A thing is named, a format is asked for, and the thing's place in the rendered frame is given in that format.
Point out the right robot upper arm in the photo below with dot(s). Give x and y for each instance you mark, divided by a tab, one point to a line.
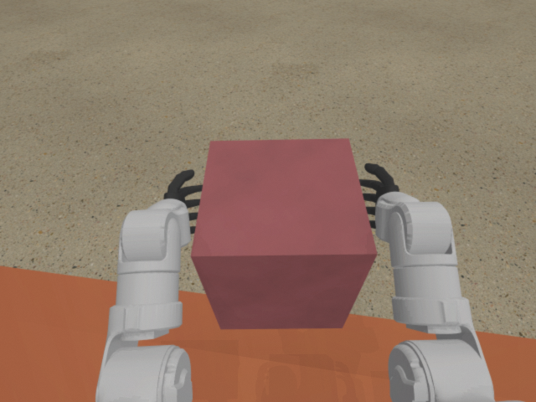
446	370

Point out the right robot forearm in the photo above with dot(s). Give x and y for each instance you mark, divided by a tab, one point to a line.
426	281

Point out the carton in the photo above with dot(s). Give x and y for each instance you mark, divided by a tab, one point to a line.
282	238

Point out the left robot forearm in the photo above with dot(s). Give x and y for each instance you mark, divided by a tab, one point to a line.
149	260

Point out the right robot hand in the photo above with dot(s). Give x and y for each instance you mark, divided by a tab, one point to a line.
385	186

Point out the left robot hand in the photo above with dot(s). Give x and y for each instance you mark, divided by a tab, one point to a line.
176	192

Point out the left robot upper arm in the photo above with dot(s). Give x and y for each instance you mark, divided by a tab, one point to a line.
147	374

